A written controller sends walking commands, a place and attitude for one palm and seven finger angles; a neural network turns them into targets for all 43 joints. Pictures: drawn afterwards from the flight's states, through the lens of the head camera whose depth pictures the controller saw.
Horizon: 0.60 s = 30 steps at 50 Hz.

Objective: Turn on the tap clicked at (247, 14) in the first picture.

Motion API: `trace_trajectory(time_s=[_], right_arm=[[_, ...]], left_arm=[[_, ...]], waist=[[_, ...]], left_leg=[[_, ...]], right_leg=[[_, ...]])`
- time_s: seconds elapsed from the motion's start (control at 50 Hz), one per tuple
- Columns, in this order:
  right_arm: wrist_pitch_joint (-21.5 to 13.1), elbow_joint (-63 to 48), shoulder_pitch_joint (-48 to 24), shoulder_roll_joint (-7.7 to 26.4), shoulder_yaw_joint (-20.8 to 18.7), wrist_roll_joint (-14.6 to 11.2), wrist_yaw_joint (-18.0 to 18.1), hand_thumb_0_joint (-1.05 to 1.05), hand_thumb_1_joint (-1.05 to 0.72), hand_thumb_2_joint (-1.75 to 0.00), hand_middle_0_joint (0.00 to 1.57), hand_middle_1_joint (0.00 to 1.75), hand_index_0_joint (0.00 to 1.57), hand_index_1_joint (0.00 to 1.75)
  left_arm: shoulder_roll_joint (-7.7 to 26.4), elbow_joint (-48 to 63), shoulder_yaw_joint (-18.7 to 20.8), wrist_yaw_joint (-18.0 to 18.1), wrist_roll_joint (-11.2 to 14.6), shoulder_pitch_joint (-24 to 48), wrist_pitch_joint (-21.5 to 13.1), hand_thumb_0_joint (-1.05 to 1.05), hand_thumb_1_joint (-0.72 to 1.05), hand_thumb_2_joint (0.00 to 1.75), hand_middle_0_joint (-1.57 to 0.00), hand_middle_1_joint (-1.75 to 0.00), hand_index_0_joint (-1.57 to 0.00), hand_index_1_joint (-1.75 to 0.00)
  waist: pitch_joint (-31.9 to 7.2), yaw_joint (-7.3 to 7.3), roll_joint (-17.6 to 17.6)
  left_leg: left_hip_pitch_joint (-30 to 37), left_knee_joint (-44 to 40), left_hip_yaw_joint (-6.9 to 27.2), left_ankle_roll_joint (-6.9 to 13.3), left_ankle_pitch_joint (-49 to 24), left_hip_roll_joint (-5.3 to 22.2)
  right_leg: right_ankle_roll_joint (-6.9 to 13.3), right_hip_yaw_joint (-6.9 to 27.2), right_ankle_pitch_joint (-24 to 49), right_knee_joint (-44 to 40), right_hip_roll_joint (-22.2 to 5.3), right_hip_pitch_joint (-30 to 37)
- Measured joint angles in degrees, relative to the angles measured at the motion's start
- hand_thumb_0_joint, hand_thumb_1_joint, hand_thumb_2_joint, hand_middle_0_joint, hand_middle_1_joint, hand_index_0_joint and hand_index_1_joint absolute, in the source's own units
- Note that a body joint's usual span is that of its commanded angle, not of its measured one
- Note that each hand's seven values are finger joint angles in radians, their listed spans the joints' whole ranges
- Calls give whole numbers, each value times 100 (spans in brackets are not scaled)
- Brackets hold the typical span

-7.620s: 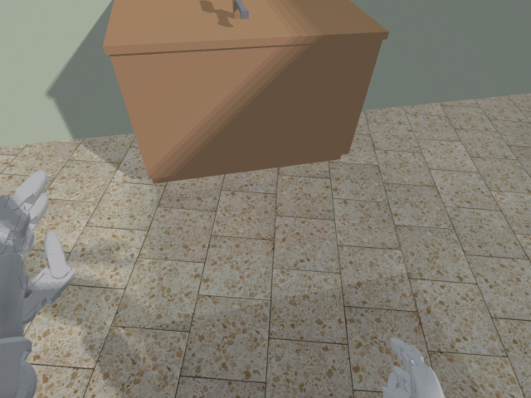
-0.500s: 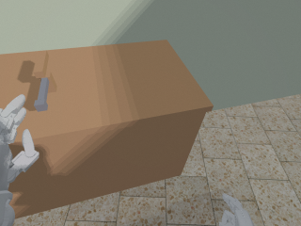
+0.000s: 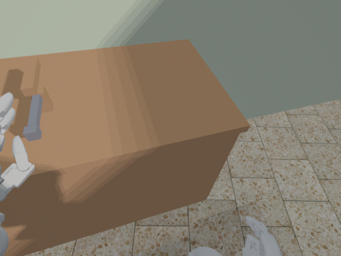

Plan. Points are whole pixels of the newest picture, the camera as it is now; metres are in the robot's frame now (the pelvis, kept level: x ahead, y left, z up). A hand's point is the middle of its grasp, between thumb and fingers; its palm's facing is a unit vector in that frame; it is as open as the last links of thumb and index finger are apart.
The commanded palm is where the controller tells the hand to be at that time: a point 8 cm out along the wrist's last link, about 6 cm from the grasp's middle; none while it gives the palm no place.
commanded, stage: come to a stop and stand still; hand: left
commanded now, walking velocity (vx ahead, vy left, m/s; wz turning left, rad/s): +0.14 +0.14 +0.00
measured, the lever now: (32, 133) +0.37 +0.36 +0.06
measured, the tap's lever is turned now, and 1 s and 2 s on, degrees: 0 0 0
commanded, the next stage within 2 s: look again from close up in 1.82 s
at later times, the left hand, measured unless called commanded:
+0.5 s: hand (39, 151) +0.24 +0.24 +0.18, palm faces +0.41 -0.86 -0.29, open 7.4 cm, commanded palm +0.19 +0.28 +0.19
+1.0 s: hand out of the picture +0.25 +0.34 +0.19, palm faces +0.44 -0.82 -0.36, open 7.4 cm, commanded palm +0.20 +0.36 +0.19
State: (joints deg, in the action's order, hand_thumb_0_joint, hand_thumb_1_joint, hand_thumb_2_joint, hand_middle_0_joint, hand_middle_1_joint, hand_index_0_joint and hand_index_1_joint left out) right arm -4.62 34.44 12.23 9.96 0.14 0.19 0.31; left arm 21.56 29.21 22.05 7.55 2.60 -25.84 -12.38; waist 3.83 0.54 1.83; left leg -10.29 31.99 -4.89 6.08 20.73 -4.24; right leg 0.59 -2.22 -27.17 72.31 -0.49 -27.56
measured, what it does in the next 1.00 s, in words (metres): steps on the spot: right foot, then left foot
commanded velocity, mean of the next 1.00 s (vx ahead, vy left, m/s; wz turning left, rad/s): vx -0.04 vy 0.01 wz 0.00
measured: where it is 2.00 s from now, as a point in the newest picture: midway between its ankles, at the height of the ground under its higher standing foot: outside the picture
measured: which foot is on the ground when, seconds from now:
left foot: down 0.00-0.24, up 0.26-0.54, down 0.56-1.00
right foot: up 0.00-0.20, down 0.22-1.00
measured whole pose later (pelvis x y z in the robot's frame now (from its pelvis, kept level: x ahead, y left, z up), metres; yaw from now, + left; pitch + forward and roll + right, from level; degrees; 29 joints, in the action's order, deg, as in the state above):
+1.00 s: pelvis +0.03 +0.08 +0.01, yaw +0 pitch -3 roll -1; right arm -9.5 35.3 15.7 8.9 2.7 -0.3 -1.4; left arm 23.1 24.5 23.4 5.6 3.2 -18.9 -16.9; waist 5.8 -3.5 2.5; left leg -11.3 27.6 -3.9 5.4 14.0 -4.6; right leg -0.2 -2.5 -10.3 27.6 -2.0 -14.7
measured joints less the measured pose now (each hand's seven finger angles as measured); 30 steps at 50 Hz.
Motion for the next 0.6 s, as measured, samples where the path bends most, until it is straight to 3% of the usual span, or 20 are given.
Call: trace_trajectory(time_s=[0.1, 0.18, 0.2, 0.22, 0.26, 0.28, 0.32, 0.36, 0.42, 0.5, 0.54, 0.56, 0.6], right_arm=[[-94, -70, 140, -13, 49, -38, 0, 1, -91, -90, 20, 30, 21, 30], [-31, -135, 222, 17, 62, -1, 79, 1, -91, -90, 20, 30, 21, 30], [-3, -143, 250, 23, 68, -5, 98, 1, -91, -90, 20, 30, 21, 30], [24, -144, 268, 31, 74, -23, 112, 1, -91, -90, 20, 30, 21, 30], [84, -51, 88, 122, 65, -44, 99, 1, -91, -90, 20, 30, 21, 30], [108, -5, -34, 164, 69, -44, 85, 1, -91, -90, 20, 30, 21, 30], [171, 24, -220, 190, 82, -65, 51, 1, -91, -90, 20, 30, 21, 30], [210, 3, -336, 188, 140, -58, 71, 1, -91, -90, 20, 30, 21, 30], [160, -36, -374, 180, 202, -2, 173, 1, -91, -90, 20, 30, 21, 30], [47, -85, -249, 234, 174, 67, 273, 1, -91, -90, 20, 30, 21, 30], [-250, 13, -86, 229, 34, 105, 373, 1, -91, -90, 20, 30, 20, 30], [-309, 53, -70, 241, 21, 76, 358, 1, -91, -90, 20, 30, 20, 30], [-348, 125, -143, 196, 35, -5, 259, 1, -91, -90, 19, 30, 20, 30]], left_arm=[[63, 293, -64, -74, -4, -181, -135, 1, 89, 90, -20, -31, -21, -30], [275, 252, 76, -118, 58, -449, -92, 1, 89, 90, -21, -31, -21, -30], [343, 221, 115, -130, 88, -459, -46, 1, 89, 90, -21, -31, -22, -30], [415, 190, 150, -136, 103, -417, -6, 1, 89, 90, -21, -31, -22, -30], [354, 96, 150, -135, 134, -149, 17, 1, 89, 90, -21, -31, -22, -31], [275, 41, 147, -118, 136, -22, 2, 1, 89, 90, -21, -31, -22, -31], [115, -23, 141, -74, 124, 107, 28, 1, 89, 90, -21, -31, -22, -31], [-41, -50, 90, -19, 85, 84, 57, 1, 89, 90, -21, -31, -22, -30], [-195, 33, -130, 52, 70, 42, 171, 1, 89, 90, -21, -31, -22, -30], [-223, 265, -417, 93, 23, 105, 241, 1, 89, 90, -21, -31, -22, -30], [239, -78, -254, -134, -260, 873, 56, 2, 89, 90, -21, -31, -22, -31], [430, -391, -91, -162, -243, 1239, -134, 1, 89, 90, -21, -31, -22, -31], [627, -960, 245, -96, -95, 1647, -327, 1, 89, 90, -21, -31, -22, -31]], waist=[[-10, 20, -110], [13, 22, -215], [18, 27, -229], [24, 38, -225], [174, -33, -340], [277, -87, -354], [402, -207, -253], [412, -271, -109], [311, -266, 94], [86, -261, 234], [-15, -510, 206], [-76, -561, 156], [-56, -528, 172]], left_leg=[[335, -620, 36, -2, -209, -43], [401, -420, 30, -64, 18, -97], [351, -168, 55, -138, 154, -101], [184, 294, 81, -278, 294, -102], [-548, 1946, 252, -623, 356, 4], [-880, 2687, 364, -691, 509, 34], [-1311, 3392, 492, -762, 641, 155], [-1465, 3200, 547, -764, 496, 379], [-1315, 2169, 527, -711, 220, 616], [-736, 815, 315, -657, -50, 605], [-516, 346, 285, -634, -237, 563], [-425, 178, 303, -616, -343, 531], [-326, -34, 268, -516, -562, 456]], right_leg=[[-8, -527, 819, -1353, -78, -362], [81, -704, 1470, -2977, -22, 67], [124, -744, 1782, -3467, 6, 323], [304, -781, 1915, -3808, 15, 571], [581, -882, 1516, -3715, 92, 647], [627, -884, 1430, -3631, 117, 669], [614, -788, 1423, -3602, 126, 744], [583, -670, 1504, -3713, 129, 837], [559, -594, 1618, -3943, 73, 973], [466, -601, 1712, -4174, -20, 1045], [383, -631, 1857, -4339, 49, 981], [368, -644, 1938, -4431, 113, 944], [331, -552, 2104, -4630, 120, 997]])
